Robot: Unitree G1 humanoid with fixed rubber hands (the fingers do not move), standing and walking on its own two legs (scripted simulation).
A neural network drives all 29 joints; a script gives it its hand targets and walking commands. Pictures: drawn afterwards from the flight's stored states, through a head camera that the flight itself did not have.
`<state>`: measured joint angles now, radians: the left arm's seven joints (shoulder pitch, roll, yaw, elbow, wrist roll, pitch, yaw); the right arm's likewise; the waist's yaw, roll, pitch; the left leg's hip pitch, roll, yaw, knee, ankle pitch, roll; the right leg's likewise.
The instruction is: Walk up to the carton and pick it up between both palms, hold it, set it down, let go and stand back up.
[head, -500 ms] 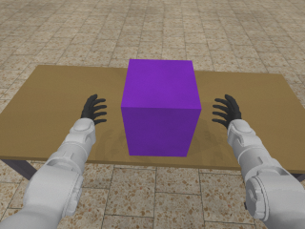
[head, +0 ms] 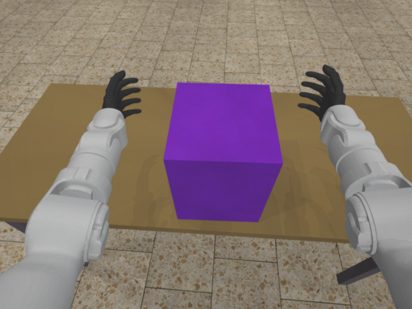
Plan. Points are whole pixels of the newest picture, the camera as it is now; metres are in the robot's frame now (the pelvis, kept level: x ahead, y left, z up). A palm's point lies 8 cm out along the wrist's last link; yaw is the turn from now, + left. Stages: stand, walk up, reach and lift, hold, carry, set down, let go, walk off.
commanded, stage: set down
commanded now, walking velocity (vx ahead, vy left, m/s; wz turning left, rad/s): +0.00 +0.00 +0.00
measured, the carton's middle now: (220, 156) +0.46 +0.00 +0.01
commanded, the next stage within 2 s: none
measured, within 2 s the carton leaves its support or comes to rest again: neither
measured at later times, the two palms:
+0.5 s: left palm (121, 160) +0.40 +0.19 +0.08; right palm (330, 157) +0.40 -0.20 +0.09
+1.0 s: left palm (105, 261) +0.23 +0.21 -0.01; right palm (346, 262) +0.24 -0.23 +0.00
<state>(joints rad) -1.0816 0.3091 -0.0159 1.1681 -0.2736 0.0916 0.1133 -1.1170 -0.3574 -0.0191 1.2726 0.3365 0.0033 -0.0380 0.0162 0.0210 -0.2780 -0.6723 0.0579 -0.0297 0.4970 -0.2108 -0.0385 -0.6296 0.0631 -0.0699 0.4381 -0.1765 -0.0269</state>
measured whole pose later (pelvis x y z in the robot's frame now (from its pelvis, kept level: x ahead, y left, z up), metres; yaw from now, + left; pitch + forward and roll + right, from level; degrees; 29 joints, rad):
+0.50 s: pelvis -0.03 +0.01 +0.00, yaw -2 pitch +18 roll -1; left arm -0.84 0.22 0.01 1.08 -0.23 -0.02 0.12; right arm -0.88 -0.33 0.06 1.14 0.36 -0.04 0.00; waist 0.03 0.00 -0.22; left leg -0.61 0.04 0.02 0.47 -0.16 -0.02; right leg -0.60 0.05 -0.02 0.42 -0.13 -0.04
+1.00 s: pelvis -0.05 +0.01 -0.01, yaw +0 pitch +6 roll +1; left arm -0.21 0.20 -0.13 0.82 -0.29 -0.36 0.15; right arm -0.23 -0.23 -0.06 0.84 0.24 -0.27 0.05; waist 0.00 -0.02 -0.14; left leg -0.48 0.01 0.00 0.60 -0.23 -0.02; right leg -0.48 0.03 -0.01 0.63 -0.26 -0.04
